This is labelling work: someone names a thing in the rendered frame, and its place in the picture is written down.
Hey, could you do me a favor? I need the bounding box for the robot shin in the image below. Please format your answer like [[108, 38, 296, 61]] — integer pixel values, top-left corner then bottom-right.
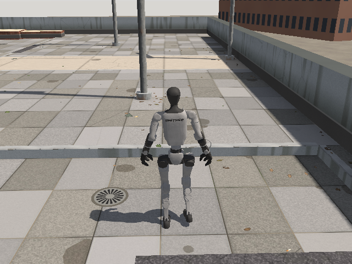
[[161, 184, 169, 221], [183, 177, 192, 215]]

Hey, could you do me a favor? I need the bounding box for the robot left hand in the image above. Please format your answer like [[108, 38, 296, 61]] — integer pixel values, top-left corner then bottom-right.
[[140, 154, 153, 166]]

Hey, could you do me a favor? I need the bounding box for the left robot forearm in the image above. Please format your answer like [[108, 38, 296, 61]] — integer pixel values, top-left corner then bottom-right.
[[142, 133, 153, 155]]

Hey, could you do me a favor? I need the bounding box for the right robot shin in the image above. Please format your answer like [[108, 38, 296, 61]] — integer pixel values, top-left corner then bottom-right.
[[183, 177, 192, 215]]

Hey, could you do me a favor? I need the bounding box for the right robot forearm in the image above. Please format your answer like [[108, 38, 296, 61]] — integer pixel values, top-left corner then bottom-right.
[[198, 132, 210, 154]]

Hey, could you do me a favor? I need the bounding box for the robot left upper arm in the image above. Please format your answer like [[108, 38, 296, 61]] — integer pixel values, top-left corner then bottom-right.
[[148, 111, 163, 142]]

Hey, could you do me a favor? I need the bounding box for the robot right upper arm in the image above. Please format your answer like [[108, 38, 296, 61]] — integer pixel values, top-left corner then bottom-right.
[[186, 110, 203, 140]]

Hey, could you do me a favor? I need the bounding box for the left robot shin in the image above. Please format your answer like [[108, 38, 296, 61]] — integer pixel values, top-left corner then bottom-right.
[[161, 184, 169, 221]]

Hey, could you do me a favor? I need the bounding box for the robot right hand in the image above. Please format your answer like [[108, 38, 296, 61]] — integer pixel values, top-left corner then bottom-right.
[[200, 152, 212, 166]]

